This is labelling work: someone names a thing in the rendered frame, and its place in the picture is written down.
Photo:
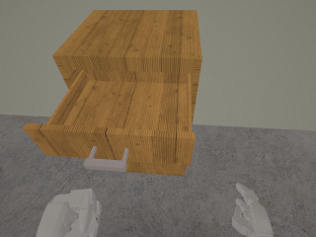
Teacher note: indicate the handle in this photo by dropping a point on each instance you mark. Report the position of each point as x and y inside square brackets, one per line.
[92, 163]

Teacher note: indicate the drawer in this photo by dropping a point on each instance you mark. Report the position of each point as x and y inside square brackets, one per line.
[148, 113]

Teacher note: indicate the right robot hand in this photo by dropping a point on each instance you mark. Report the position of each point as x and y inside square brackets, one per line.
[255, 221]

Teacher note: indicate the cabinet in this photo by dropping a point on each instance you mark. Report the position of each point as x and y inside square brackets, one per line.
[137, 41]

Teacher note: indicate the left robot hand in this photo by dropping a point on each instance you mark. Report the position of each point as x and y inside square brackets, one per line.
[76, 210]

